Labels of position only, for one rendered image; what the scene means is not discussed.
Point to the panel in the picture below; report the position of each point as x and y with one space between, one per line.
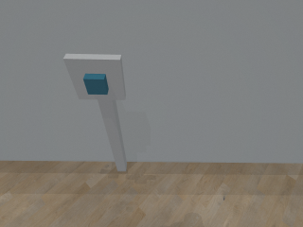
111 65

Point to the button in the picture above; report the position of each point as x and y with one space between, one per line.
96 84

